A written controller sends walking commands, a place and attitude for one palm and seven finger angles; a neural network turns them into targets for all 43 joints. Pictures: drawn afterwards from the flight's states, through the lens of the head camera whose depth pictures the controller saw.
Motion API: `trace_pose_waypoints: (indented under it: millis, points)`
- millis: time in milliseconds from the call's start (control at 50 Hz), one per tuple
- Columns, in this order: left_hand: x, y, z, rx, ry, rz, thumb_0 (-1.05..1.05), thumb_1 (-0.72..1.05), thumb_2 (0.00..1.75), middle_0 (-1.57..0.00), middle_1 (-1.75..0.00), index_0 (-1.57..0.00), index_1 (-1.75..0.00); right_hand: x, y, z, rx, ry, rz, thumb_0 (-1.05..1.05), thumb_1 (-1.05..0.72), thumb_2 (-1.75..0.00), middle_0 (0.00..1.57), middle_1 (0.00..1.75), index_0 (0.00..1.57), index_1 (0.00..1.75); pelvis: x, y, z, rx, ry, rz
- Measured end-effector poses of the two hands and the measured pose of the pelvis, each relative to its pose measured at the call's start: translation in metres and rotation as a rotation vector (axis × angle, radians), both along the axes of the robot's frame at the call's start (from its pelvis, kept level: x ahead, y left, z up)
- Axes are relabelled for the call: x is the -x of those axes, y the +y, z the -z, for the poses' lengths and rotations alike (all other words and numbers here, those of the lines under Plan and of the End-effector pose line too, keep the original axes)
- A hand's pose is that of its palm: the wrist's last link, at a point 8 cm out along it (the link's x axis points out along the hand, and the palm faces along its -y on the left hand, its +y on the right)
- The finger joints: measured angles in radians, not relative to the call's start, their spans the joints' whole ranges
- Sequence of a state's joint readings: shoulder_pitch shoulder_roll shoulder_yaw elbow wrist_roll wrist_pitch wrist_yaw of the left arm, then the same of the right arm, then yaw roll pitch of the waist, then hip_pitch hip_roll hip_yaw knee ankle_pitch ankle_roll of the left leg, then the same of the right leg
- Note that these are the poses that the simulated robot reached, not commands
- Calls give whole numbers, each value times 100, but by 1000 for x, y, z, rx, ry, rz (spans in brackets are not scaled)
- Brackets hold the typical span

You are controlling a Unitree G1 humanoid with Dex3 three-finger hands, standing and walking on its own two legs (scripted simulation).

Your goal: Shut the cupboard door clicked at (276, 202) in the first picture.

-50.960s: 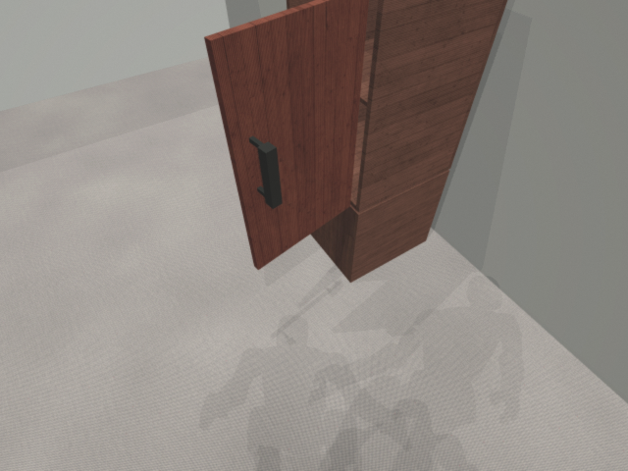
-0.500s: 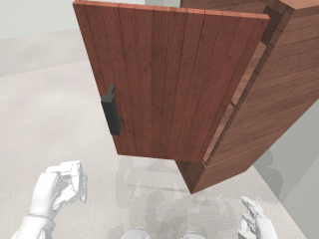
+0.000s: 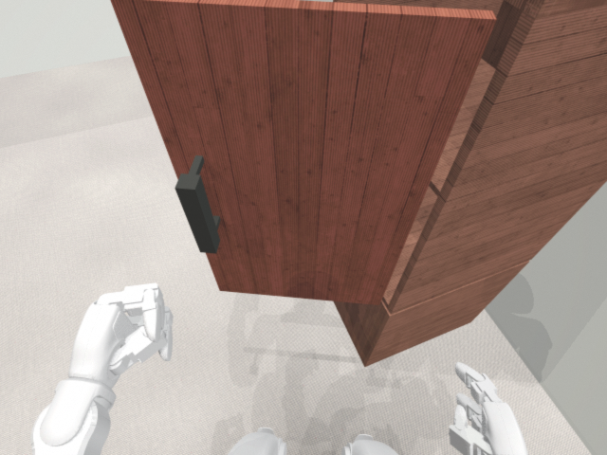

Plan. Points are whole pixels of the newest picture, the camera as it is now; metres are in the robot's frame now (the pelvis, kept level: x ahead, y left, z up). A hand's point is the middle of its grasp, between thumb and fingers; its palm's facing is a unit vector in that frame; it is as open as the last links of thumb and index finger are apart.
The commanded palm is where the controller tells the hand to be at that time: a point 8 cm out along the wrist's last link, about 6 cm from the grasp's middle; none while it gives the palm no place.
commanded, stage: bring the fist close to the handle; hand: left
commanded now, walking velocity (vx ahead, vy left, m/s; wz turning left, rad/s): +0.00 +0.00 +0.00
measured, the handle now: (204, 205) +0.44 +0.17 +0.06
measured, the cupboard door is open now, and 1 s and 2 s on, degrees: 63 63 48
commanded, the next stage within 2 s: push the door shut along its arc in 1.10 s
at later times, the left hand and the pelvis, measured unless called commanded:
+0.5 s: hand (198, 279) +0.31 +0.15 +0.08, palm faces -0.04 -1.00 -0.03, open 3.1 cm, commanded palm +0.30 +0.20 +0.06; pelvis +0.01 +0.01 +0.01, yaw -1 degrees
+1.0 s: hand (207, 274) +0.33 +0.15 +0.05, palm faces -0.03 -1.00 -0.02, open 3.1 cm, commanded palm +0.32 +0.20 +0.06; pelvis +0.01 +0.01 +0.01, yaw -2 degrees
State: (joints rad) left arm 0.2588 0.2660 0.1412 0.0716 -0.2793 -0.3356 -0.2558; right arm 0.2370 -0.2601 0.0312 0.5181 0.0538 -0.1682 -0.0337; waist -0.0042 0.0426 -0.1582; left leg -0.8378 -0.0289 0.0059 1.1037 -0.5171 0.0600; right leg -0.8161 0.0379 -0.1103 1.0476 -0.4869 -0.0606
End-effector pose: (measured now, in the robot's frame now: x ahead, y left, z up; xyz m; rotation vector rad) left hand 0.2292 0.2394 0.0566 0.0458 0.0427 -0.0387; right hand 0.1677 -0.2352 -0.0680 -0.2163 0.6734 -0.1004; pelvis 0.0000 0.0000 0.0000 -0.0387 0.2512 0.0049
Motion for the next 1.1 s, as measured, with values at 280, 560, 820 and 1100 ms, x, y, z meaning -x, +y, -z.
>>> trace_pose_waypoints:
  millis: [280, 560, 820, 1100]
  points:
    - [-30, -15, -6, 7, -35, -5, 2, 90, 90, -130, -150, -130, -150, 15, -8, 0, 5, 53, 36, 2, -90, -90, 20, 30, 21, 30, -5, 1, -5, -9, 0, 10]
    - [-76, -33, -13, 12, -82, 3, 2, 90, 90, -130, -150, -130, -150, 17, 0, 7, -11, 111, 42, 2, -90, -90, 20, 30, 21, 30, -8, 6, -6, -12, 8, 18]
    - [-95, -42, -15, 32, -104, 2, 2, 90, 90, -130, -150, -130, -150, 29, -1, 10, -6, 180, 64, 1, -90, -90, 20, 30, 21, 30, -11, 10, -9, -11, 8, 25]
    - [-86, -32, -7, 25, -86, -27, 2, 90, 90, -130, -150, -130, -150, 32, 0, 9, 2, 199, 65, 1, -91, -90, 20, 30, 21, 30, -6, 11, -10, -7, -3, 21]
